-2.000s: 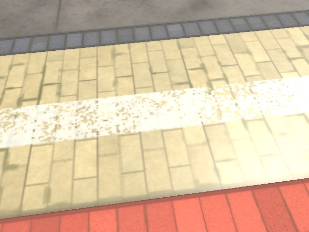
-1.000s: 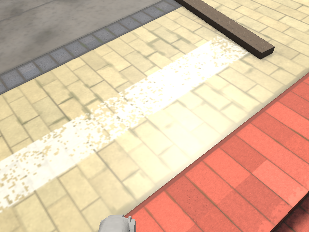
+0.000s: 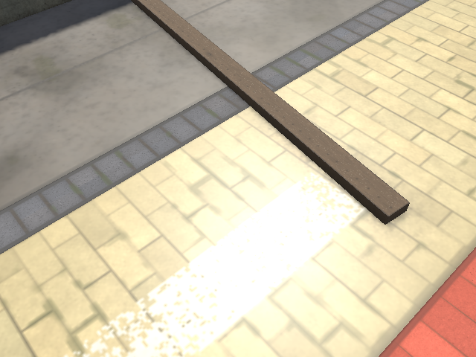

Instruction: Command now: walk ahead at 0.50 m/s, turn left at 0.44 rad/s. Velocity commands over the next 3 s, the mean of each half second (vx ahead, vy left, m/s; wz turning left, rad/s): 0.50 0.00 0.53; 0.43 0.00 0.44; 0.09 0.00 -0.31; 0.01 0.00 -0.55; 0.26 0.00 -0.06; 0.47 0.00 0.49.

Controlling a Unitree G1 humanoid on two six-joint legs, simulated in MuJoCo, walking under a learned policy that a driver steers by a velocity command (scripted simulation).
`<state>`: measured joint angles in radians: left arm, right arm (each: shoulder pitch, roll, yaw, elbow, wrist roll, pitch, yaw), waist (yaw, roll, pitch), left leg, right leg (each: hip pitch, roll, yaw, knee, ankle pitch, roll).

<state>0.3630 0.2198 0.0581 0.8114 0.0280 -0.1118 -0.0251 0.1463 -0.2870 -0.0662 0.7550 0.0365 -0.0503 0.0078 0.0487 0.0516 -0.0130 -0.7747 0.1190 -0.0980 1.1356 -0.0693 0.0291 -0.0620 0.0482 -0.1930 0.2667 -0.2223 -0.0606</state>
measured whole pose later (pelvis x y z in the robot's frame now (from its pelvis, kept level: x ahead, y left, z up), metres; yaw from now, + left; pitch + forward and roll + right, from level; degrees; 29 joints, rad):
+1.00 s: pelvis +0.57 +0.11 +0.00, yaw +30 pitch +3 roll -1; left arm 0.28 0.24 0.05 0.77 0.01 -0.09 -0.01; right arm 0.15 -0.28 -0.05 0.65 0.00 -0.04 -0.01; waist 0.05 0.04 0.04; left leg -0.59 0.02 -0.08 0.94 -0.33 -0.04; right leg -0.24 0.04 -0.01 0.36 -0.17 -0.04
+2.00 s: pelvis +0.64 +0.15 -0.01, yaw -1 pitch +3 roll +1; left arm 0.17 0.30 0.07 0.59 -0.02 0.05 0.03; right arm 0.10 -0.27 -0.08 0.72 0.01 -0.02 -0.01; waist 0.02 -0.02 0.01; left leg -0.32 -0.04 -0.08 0.55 -0.28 -0.04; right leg -0.36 0.12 0.21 0.55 -0.22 -0.03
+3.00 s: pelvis +0.95 +0.20 -0.01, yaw +18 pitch +2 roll +0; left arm 0.26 0.29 0.04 0.72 -0.01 -0.11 0.01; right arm 0.20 -0.30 -0.07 0.66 0.01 -0.05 0.04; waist 0.01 -0.01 0.07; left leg -0.37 -0.11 0.00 0.51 -0.16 0.11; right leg -0.43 -0.07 0.05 1.22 -0.36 0.01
